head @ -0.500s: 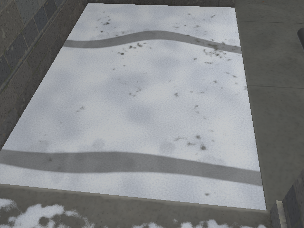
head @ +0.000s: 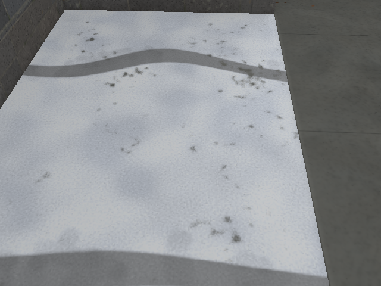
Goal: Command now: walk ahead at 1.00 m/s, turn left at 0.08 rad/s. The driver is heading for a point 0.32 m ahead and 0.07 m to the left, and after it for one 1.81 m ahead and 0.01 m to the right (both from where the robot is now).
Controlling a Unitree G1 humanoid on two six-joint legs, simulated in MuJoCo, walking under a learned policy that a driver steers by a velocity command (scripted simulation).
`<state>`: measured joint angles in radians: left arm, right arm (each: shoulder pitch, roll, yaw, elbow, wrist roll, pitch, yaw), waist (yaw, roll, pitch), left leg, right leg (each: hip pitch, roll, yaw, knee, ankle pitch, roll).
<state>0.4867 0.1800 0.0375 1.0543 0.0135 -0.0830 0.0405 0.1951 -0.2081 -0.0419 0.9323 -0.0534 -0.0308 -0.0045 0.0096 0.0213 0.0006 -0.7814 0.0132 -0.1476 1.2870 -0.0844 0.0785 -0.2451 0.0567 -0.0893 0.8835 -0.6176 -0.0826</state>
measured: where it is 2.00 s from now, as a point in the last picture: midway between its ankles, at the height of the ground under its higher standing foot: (197, 146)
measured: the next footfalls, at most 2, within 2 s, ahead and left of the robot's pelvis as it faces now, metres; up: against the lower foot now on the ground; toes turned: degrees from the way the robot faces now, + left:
left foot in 0.18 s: +0.29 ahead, +0.07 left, -0.15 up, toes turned +6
right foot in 0.50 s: +0.69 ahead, -0.05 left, -0.30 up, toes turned +9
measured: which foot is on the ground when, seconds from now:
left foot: up 0.00-0.16, down 0.18-0.50, up 0.52-0.80, down 0.82-1.00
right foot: down 0.00-0.16, up 0.18-0.48, down 0.50-0.82, up 0.84-1.00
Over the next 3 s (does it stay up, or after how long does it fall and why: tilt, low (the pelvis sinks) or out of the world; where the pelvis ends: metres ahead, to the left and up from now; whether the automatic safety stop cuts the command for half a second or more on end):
stays up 1.96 0.08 -0.25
